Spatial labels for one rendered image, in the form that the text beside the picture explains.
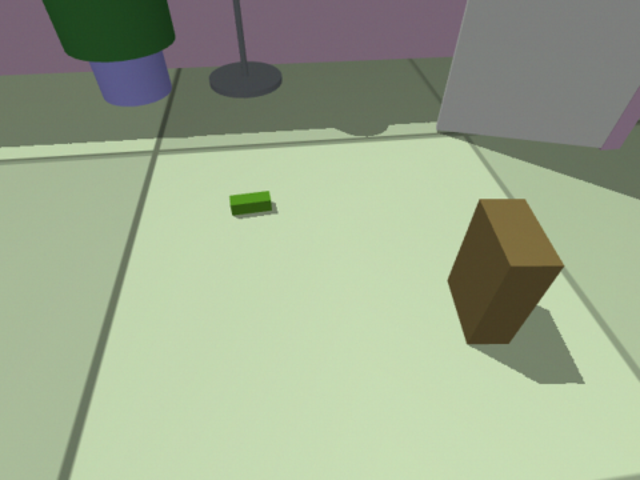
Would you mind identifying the coat stand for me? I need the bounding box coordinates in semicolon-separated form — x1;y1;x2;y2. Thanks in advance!
209;0;282;98

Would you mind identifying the potted plant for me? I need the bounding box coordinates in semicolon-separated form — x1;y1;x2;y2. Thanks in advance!
42;0;175;107

